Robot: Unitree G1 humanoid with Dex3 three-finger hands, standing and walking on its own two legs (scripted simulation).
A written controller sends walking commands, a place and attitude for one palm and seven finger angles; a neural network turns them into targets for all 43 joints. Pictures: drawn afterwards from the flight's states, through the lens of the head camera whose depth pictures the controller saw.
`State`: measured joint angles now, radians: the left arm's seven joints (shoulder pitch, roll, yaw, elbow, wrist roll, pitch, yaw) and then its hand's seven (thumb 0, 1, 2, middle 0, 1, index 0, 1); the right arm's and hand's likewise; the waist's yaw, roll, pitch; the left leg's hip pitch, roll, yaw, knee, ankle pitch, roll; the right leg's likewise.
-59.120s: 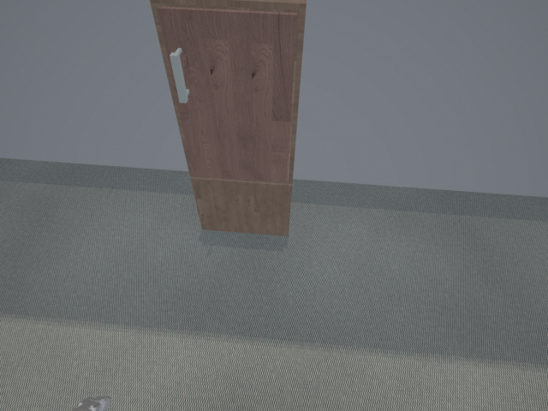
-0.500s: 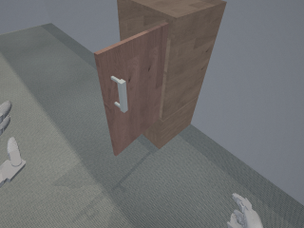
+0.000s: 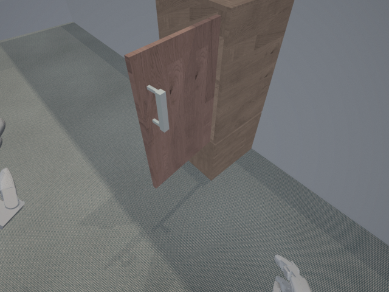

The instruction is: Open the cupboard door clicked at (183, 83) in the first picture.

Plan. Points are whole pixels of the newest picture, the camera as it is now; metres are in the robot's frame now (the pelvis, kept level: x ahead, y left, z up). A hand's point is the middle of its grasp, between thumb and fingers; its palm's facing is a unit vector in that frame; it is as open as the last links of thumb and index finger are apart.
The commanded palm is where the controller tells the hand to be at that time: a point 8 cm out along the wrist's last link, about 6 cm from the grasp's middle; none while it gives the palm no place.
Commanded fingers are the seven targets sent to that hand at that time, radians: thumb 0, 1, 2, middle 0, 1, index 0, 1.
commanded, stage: let the arm hang, fingers relaxed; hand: left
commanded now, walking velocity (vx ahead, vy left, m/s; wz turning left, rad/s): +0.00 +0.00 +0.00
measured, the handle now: (157, 109) +0.60 +0.14 +0.03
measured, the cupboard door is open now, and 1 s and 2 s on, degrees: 97 97 97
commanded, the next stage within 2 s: look to check the result in 1.12 s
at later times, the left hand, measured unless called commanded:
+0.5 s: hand out of the picture -0.01 +0.20 -0.16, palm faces +0.12 -0.97 -0.22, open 7.0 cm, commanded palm none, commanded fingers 0.00 0.90 0.90 -0.20 -0.30 -0.20 -0.30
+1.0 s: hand out of the picture -0.01 +0.19 -0.16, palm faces +0.09 -0.98 -0.18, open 7.3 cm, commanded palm none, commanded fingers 0.00 0.90 0.90 -0.20 -0.30 -0.20 -0.30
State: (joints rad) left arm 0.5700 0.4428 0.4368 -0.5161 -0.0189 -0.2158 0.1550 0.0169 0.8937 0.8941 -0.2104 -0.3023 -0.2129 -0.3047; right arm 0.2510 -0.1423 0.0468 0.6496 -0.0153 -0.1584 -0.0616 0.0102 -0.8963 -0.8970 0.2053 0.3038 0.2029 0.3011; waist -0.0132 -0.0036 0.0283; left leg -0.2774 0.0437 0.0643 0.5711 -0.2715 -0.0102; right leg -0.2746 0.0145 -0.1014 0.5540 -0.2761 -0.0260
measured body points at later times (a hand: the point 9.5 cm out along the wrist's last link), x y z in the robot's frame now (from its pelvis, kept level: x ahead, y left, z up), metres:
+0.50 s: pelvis -0.01 +0.00 +0.01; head +0.02 +0.00 +0.46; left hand -0.02 +0.25 -0.14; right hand +0.02 -0.23 -0.15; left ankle +0.00 +0.13 -0.73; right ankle +0.03 -0.07 -0.73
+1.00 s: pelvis -0.01 +0.03 +0.01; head +0.00 +0.02 +0.46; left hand -0.02 +0.24 -0.15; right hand -0.03 -0.18 -0.15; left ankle +0.00 +0.13 -0.73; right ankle +0.03 -0.07 -0.73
